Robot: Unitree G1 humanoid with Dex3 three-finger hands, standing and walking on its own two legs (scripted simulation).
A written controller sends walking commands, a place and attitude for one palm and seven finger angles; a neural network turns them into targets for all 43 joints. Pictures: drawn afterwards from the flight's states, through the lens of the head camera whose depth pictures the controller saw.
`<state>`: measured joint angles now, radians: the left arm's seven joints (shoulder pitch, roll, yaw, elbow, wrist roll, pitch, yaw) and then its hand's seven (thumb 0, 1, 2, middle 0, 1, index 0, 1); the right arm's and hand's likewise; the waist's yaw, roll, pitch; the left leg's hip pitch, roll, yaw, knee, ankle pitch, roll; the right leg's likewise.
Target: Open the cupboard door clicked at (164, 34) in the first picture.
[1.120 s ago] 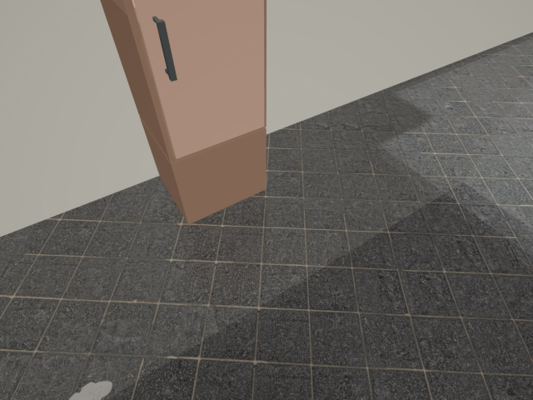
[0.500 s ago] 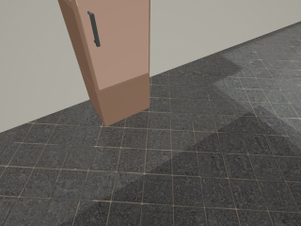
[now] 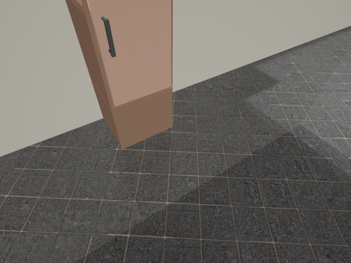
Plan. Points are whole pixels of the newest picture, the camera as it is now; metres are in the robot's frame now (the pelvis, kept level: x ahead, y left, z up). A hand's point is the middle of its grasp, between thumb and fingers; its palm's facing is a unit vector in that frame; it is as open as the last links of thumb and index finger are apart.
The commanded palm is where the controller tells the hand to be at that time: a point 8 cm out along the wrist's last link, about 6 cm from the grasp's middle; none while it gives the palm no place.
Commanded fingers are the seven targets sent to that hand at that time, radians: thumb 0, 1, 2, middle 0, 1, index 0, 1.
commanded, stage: look at it before walking up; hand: left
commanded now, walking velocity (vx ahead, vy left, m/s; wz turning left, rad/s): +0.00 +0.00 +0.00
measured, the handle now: (108, 37) +1.00 +0.36 +0.06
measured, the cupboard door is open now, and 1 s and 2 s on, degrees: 0 0 0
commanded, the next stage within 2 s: walk to a spot facing it in 0.32 s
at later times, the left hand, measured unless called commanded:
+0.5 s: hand out of the picture +0.07 +0.25 -0.16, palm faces -0.03 -0.94 -0.33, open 7.4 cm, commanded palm none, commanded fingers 0.00 0.90 0.90 -0.20 -0.30 -0.20 -0.30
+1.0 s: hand out of the picture +0.04 +0.15 -0.16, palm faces -0.17 -0.96 -0.22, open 7.4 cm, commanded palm none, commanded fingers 0.00 0.90 0.90 -0.20 -0.30 -0.20 -0.30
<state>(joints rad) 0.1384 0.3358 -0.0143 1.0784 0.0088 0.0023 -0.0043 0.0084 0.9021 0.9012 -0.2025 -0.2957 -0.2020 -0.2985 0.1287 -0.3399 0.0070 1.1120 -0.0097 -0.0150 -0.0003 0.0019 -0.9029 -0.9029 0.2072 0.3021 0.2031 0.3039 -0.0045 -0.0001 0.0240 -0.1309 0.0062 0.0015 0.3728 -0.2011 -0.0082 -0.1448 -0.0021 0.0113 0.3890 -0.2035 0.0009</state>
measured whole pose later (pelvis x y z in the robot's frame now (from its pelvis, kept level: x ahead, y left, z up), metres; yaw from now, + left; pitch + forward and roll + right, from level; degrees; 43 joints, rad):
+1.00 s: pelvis +0.03 -0.04 +0.00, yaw -15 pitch +0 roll +1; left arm 0.42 0.16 0.02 0.99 0.02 -0.02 -0.01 0.01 0.90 0.90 -0.20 -0.30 -0.20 -0.30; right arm 0.19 -0.24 -0.05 0.98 -0.03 0.02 0.02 0.01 -0.91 -0.90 0.21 0.30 0.20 0.30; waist 0.04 0.02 0.03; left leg -0.53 0.07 0.04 1.11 -0.28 -0.05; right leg -0.18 0.06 0.04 0.45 -0.27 -0.07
